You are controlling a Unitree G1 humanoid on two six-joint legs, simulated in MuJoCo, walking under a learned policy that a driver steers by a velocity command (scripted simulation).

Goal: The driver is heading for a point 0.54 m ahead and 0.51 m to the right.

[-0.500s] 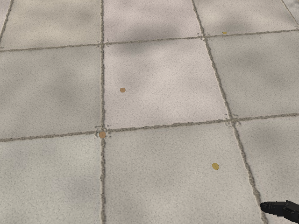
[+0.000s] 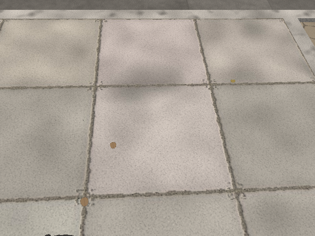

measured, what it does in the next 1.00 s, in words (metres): steps on the spot, turning right: left foot, then right foot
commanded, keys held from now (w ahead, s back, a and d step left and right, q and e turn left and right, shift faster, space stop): e+shift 0.84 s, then w+e+shift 0.12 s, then w+shift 0.04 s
